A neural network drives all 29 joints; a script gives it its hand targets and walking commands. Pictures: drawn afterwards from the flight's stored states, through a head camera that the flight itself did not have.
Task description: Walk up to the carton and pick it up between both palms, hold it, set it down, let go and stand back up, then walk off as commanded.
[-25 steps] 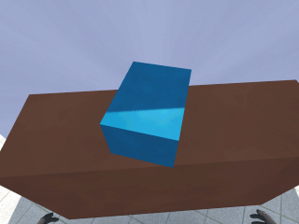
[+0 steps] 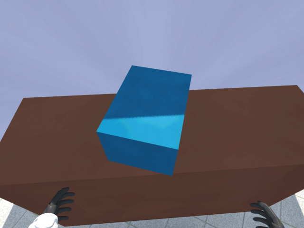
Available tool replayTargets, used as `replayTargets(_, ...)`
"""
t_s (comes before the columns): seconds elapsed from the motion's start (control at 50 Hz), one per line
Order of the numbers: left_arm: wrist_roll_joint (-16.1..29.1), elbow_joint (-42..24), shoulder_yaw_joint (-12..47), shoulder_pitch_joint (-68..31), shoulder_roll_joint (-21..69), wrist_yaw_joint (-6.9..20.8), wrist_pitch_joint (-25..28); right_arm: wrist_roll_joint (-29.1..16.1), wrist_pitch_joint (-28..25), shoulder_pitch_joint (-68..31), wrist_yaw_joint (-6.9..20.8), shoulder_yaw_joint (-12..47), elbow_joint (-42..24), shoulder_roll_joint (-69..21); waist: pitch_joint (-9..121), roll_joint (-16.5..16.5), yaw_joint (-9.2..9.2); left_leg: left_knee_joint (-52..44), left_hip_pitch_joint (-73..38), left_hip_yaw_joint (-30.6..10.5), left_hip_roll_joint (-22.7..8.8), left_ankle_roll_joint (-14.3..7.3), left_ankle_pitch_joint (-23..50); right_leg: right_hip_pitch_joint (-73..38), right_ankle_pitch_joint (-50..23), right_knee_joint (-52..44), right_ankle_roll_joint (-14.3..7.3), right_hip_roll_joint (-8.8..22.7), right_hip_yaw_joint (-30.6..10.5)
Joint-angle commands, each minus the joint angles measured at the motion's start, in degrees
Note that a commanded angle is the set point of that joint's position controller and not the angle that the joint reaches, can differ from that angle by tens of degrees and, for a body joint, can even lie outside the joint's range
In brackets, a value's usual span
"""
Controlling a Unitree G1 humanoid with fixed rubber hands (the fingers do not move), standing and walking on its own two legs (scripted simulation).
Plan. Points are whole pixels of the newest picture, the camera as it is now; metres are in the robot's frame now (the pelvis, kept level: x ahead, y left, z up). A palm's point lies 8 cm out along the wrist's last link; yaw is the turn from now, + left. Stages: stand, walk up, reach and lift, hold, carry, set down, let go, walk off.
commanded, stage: reach and lift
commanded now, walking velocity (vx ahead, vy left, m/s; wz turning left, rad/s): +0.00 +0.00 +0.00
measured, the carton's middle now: (150, 116) +0.45 +0.02 +0.01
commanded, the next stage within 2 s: none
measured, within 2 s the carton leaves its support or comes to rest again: neither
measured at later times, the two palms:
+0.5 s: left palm (40, 217) +0.17 +0.29 -0.03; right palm (256, 219) +0.16 -0.23 -0.02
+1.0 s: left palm (43, 211) +0.18 +0.26 +0.01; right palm (252, 216) +0.16 -0.19 +0.04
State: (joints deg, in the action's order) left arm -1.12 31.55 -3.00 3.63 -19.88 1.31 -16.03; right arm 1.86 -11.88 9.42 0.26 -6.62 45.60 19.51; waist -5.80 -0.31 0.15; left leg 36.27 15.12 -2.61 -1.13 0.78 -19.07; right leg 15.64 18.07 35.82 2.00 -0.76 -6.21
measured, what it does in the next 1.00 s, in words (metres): stands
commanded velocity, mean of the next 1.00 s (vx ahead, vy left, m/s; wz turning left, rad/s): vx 0.00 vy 0.00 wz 0.00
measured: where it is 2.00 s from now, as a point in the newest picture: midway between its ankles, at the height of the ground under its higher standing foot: outside the picture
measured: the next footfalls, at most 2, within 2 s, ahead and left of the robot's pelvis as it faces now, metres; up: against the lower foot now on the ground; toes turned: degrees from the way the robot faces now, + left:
none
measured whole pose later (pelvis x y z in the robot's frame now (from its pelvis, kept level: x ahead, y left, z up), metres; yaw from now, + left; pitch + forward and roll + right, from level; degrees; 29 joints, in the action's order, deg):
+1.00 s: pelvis +0.00 +0.01 +0.02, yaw +0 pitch -10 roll -1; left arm 9.7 8.9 -3.9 16.8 -20.3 8.7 -8.6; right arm -0.9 7.5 25.2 -12.5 2.4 -5.5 5.6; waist -6.1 0.0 0.1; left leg 26.2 2.0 -2.2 -2.1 0.9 -14.8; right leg 0.9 11.7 22.0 2.5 -0.7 -6.2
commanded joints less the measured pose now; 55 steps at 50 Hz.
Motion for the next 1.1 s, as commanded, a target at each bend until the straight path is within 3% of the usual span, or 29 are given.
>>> replayTargets(0.0,-0.80,-10.38,-6.36,1.62,-10.62,0.00,1.63,-2.15,-3.67,1.60,-1.94,0.86,-13.85,2.39,8.75,-6.72,-2.63,-11.43,-6.38,8.69,3.44,-0.53,11.34,-12.73,-24.29,-12.08,-0.10,0.63,4.62)
replayTargets(0.04,-1.55,-10.81,-5.89,2.18,-10.17,0.07,2.14,-2.15,-3.57,2.29,-2.04,1.20,-13.12,2.87,5.76,-3.02,-3.31,-12.37,-8.85,8.32,2.89,0.34,13.99,-9.76,-23.29,-13.00,0.03,0.16,5.13)
replayTargets(0.1,-1.29,-12.04,-5.87,2.68,-8.42,0.24,2.30,-2.87,-3.27,3.99,-2.10,1.71,-13.30,1.42,5.88,-2.42,-1.95,-14.38,-13.14,8.64,3.81,0.33,16.00,-10.69,-22.96,-14.65,-0.41,-0.43,5.58)
replayTargets(0.12,-0.50,-13.89,-3.89,4.37,-7.10,0.16,2.53,-2.61,-3.30,4.03,-2.01,0.64,-13.91,2.25,4.93,0.20,-2.14,-14.59,-13.95,7.96,2.79,1.58,19.10,-10.40,-21.99,-14.82,-1.73,-0.93,6.61)
replayTargets(0.14,-0.27,-12.97,-4.08,5.15,-5.83,0.70,2.65,-2.71,-3.44,4.51,-2.25,0.69,-14.31,1.35,5.14,-3.30,-1.43,-14.99,-14.32,7.83,2.97,0.81,21.02,-11.34,-23.51,-15.23,-1.05,-1.43,6.55)
replayTargets(0.22,1.96,-18.03,-2.24,7.23,-4.03,0.00,4.68,-3.30,-3.96,5.38,-1.81,-0.28,-16.65,1.80,6.80,0.75,-1.71,-15.33,-15.71,6.85,2.35,3.29,27.84,-11.68,-22.45,-16.28,-2.20,-2.68,6.79)
replayTargets(0.24,2.12,-19.43,-3.73,6.41,-6.98,0.45,5.40,-3.22,-4.10,6.07,-2.42,-0.24,-18.72,0.78,6.13,-1.30,-2.17,-15.48,-15.19,7.66,3.41,2.52,25.15,-11.94,-22.59,-17.04,-1.26,-2.21,5.87)
replayTargets(0.28,4.17,-22.59,-3.12,7.76,-5.35,0.19,6.25,-4.01,-4.52,6.33,-2.63,0.40,-23.09,-0.58,7.49,1.06,-3.14,-16.53,-14.85,8.01,3.44,3.19,25.52,-13.00,-22.75,-17.35,-1.96,-2.18,5.90)
replayTargets(0.3,4.89,-22.50,-1.35,10.15,-4.54,0.20,6.71,-3.96,-4.18,8.82,-2.22,0.04,-20.94,-0.83,9.31,1.70,-0.93,-15.72,-17.53,7.13,2.25,3.75,28.33,-12.96,-22.05,-16.94,-2.40,-2.41,6.56)
replayTargets(0.32,4.93,-25.24,-2.02,9.19,-5.31,-0.17,7.24,-5.02,-4.02,8.04,-2.24,0.93,-22.37,-1.53,9.23,4.65,-2.19,-16.32,-18.09,6.74,1.90,4.41,29.67,-11.86,-19.50,-17.45,-2.67,-2.26,6.17)
replayTargets(0.4,7.35,-27.15,-1.44,10.14,-7.07,0.48,8.56,-4.67,-3.28,8.48,-3.23,0.05,-28.34,-3.57,6.32,2.14,-2.42,-17.54,-15.08,7.40,2.32,3.69,25.67,-13.76,-17.02,-18.90,-2.76,-1.97,5.46)
replayTargets(0.42,7.12,-27.58,-0.72,10.62,-6.26,0.55,8.12,-5.64,-2.87,8.56,-3.06,0.61,-29.39,-3.98,5.97,5.30,-3.07,-18.17,-15.17,7.13,2.27,4.25,24.90,-13.33,-15.60,-18.83,-3.09,-1.92,5.68)
replayTargets(0.46,8.09,-26.99,-0.17,11.12,-6.99,1.03,7.76,-4.91,-1.26,9.68,-4.12,-0.05,-32.24,-4.28,3.30,3.10,-2.66,-19.36,-13.34,7.83,2.32,3.98,20.71,-14.30,-13.64,-19.47,-3.21,-1.61,5.65)
replayTargets(0.5,7.82,-28.31,-1.10,11.74,-6.88,1.45,7.32,-6.17,0.47,10.42,-4.62,1.86,-34.64,-5.93,2.76,4.88,-3.12,-19.11,-14.97,7.92,2.52,3.84,22.30,-13.84,-14.95,-19.85,-3.29,-1.37,4.82)
replayTargets(0.52,8.87,-28.12,-2.72,11.88,-7.84,1.93,6.89,-6.00,0.13,11.67,-5.24,2.51,-37.27,-7.67,4.36,2.30,-3.31,-18.98,-13.18,8.68,3.17,2.71,21.87,-16.16,-16.91,-20.06,-2.71,-0.67,4.27)
replayTargets(0.56,8.79,-31.00,-2.70,13.04,-8.85,2.09,7.25,-6.83,2.18,13.12,-6.24,2.88,-39.63,-9.16,2.98,4.32,-3.35,-19.08,-13.78,9.23,3.17,2.91,19.00,-15.39,-14.03,-20.37,-2.76,-0.16,3.88)
replayTargets(0.62,8.80,-27.22,-4.72,12.91,-9.98,3.30,6.35,-5.30,5.46,15.65,-8.21,3.93,-43.93,-10.03,-0.52,-0.03,-3.07,-21.06,-11.43,10.12,2.10,0.20,11.76,-16.81,-9.16,-21.73,-1.81,0.13,4.18)
replayTargets(0.72,10.07,-34.36,-4.74,7.59,-11.28,3.89,6.49,-6.99,11.00,14.43,-9.57,7.65,-56.94,-12.17,-5.28,5.26,-5.37,-25.52,0.85,10.31,-0.15,-1.57,-0.34,-23.28,-3.74,-18.96,-1.17,-0.78,4.19)
replayTargets(0.74,9.50,-34.49,-4.90,8.54,-11.97,4.31,7.19,-6.89,12.11,15.52,-10.23,7.87,-57.41,-12.27,-3.79,4.85,-4.09,-26.57,2.63,10.34,-1.01,-2.81,-2.30,-27.33,-4.69,-18.14,-0.95,-1.56,4.44)
replayTargets(0.78,10.48,-33.29,-4.96,7.22,-11.84,4.71,8.63,-8.32,13.68,15.19,-11.06,8.20,-59.08,-12.53,-2.59,7.07,-4.17,-28.01,10.57,10.30,-3.24,-4.59,-4.89,-33.05,-6.33,-14.51,-0.64,-3.05,5.12)
replayTargets(0.8,8.96,-35.15,-4.58,5.58,-10.59,5.07,8.92,-8.84,14.76,14.78,-11.17,9.84,-60.86,-12.40,-4.84,10.70,-4.87,-29.54,14.76,10.49,-3.63,-4.96,-10.17,-35.75,-4.68,-13.71,-0.40,-3.77,5.27)
replayTargets(0.84,10.87,-33.04,-4.20,4.60,-10.78,6.07,9.52,-8.87,15.81,13.97,-11.59,9.75,-63.75,-12.62,-1.85,9.80,-4.25,-29.11,15.20,10.29,-4.67,-5.56,-7.96,-36.36,-6.90,-12.73,-0.59,-3.37,5.31)
replayTargets(0.86,11.40,-32.57,-4.86,6.15,-11.39,6.66,8.87,-9.14,16.29,13.95,-12.32,10.16,-64.35,-13.37,-3.17,7.59,-4.86,-26.68,11.65,10.97,-3.14,-4.62,-6.02,-33.17,-5.64,-14.97,-1.24,-2.35,4.34)
replayTargets(0.92,12.49,-35.98,-3.94,2.52,-12.49,7.42,10.23,-9.39,18.76,13.88,-13.59,12.45,-66.90,-15.89,-2.51,8.88,-5.16,-26.31,9.72,11.18,-3.09,-4.27,-7.68,-29.12,-0.30,-15.98,-1.64,-1.52,3.88)
replayTargets(0.94,13.27,-36.52,-3.67,2.31,-13.01,7.44,10.95,-8.94,18.70,14.78,-13.79,13.00,-66.83,-17.13,-2.71,7.02,-5.85,-25.22,8.80,10.33,-3.34,-4.40,-5.98,-27.83,-1.62,-15.58,-1.90,-1.06,3.59)
replayTargets(0.96,12.52,-38.09,-3.99,3.13,-12.86,7.83,11.91,-8.57,19.34,15.64,-14.17,12.10,-67.28,-14.92,-2.17,10.34,-4.92,-26.81,11.45,9.86,-4.73,-4.72,-9.19,-31.50,-0.98,-14.58,-1.69,-2.48,4.66)
replayTargets(0.98,13.62,-37.63,-3.68,3.32,-12.93,7.89,12.45,-8.70,18.87,15.69,-14.62,12.51,-70.48,-16.34,-1.17,5.98,-5.62,-25.29,10.02,9.44,-4.10,-4.34,-5.55,-29.39,-3.24,-15.07,-1.77,-1.52,4.41)
replayTargets(1.04,16.25,-36.50,-4.36,4.13,-16.04,8.84,12.31,-7.90,19.84,17.90,-16.48,15.30,-70.39,-21.09,-2.76,-0.64,-5.89,-19.72,-3.55,10.03,-1.27,-2.41,-1.23,-13.90,5.38,-21.44,-3.10,3.03,1.32)
replayTargets(1.08,17.75,-39.13,-3.41,3.99,-16.37,8.24,12.26,-8.69,19.25,16.82,-17.10,15.02,-74.56,-21.83,-1.69,0.89,-6.06,-19.94,-4.48,8.67,-0.83,-1.68,-1.64,-12.09,5.24,-21.45,-3.45,3.74,1.56)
